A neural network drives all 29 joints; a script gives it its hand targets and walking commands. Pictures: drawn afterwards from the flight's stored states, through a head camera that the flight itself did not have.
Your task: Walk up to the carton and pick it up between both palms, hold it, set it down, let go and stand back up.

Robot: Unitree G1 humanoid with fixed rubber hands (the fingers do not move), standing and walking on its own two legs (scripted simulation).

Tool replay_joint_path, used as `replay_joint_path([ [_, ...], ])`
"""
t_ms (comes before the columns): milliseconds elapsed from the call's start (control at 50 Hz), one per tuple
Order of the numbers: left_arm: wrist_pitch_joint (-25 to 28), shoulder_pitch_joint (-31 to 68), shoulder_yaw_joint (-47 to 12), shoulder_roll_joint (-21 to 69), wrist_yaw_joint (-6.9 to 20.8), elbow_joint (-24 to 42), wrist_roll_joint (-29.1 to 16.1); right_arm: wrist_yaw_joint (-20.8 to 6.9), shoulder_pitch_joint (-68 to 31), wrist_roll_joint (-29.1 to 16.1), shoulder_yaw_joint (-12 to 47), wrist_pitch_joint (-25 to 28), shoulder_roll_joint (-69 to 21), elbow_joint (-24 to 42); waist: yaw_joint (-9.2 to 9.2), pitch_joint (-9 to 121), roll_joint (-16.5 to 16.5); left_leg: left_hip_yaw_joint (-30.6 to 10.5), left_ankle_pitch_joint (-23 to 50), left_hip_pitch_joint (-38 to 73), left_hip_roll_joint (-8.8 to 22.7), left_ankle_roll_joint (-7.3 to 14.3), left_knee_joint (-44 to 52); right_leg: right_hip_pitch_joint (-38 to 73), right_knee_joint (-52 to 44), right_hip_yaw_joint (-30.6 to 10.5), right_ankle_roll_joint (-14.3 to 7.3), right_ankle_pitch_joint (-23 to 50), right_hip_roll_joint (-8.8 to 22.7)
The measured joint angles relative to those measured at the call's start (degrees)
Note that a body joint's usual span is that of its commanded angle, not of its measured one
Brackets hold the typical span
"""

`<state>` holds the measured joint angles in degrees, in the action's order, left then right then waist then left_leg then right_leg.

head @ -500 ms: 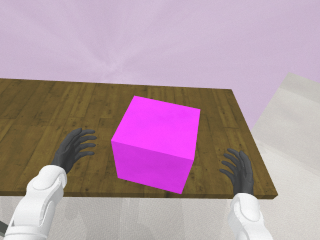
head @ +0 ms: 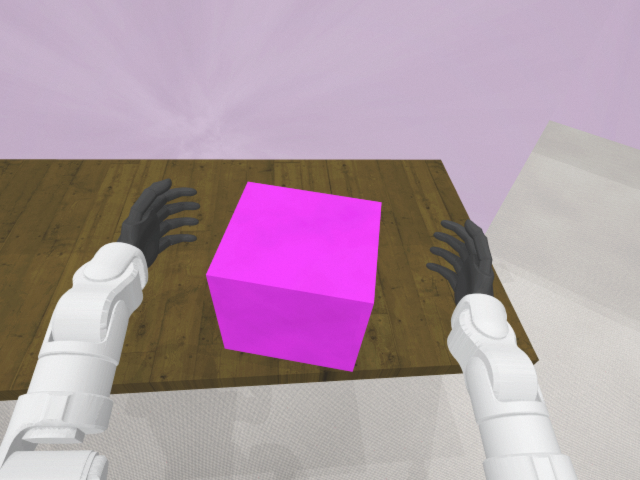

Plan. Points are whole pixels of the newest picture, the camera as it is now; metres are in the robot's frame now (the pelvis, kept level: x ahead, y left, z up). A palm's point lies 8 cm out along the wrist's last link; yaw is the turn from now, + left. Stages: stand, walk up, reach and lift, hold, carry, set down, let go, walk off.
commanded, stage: reach and lift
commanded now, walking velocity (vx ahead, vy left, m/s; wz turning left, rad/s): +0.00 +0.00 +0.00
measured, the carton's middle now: (300, 277) +0.42 +0.01 +0.00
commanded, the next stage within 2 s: none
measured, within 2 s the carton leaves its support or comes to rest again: neither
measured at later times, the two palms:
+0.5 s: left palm (160, 184) +0.44 +0.19 +0.16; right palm (460, 235) +0.40 -0.18 +0.13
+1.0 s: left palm (184, 246) +0.43 +0.18 +0.06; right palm (431, 284) +0.38 -0.17 +0.04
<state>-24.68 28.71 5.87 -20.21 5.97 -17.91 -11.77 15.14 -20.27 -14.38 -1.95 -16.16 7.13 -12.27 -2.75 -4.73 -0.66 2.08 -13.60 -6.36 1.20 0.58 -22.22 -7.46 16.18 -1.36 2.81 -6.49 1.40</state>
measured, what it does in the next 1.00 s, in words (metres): stands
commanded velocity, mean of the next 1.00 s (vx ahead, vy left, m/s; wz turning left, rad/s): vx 0.00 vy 0.00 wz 0.00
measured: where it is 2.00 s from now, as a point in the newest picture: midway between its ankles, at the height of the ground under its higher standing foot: outside the picture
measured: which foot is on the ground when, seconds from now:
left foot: down 0.00-1.00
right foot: down 0.00-1.00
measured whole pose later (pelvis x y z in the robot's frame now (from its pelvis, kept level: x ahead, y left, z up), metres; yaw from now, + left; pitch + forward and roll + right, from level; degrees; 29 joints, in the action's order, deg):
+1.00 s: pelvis -0.01 -0.01 -0.01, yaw +2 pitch +11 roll -2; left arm 8.3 51.6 0.0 -18.0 2.2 -71.5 -10.2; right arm 14.5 -42.0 -8.9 -6.1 8.8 0.6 -59.1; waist -6.5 5.3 -0.8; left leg -0.9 -15.3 -27.8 1.9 -0.3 -32.1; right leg -27.3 25.0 1.6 1.9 -8.6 0.9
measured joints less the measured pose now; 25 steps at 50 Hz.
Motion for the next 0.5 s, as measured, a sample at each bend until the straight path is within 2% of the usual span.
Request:
replay_joint_path([
  [240,2.51,11.54,-1.34,-1.73,-0.56,-13.74,0.05,-0.08,-11.17,0.81,-1.79,0.05,-0.55,-11.5,-1.53,1.54,-0.16,-1.32,0.54,-3.06,-0.03,-0.26,-0.7,-2.25,0.17,1.33,-0.28,0.32,0.06],
  [500,8.25,23.3,-3.6,-2.86,-1.3,-30.31,0.37,0.15,-22.14,0.62,-2.37,3.03,-1.38,-25.38,-3.82,3.94,-0.36,-2.49,0.59,-6.32,0.1,-0.55,-1.56,-4.68,0.25,2.55,-0.57,0.36,-0.06],
])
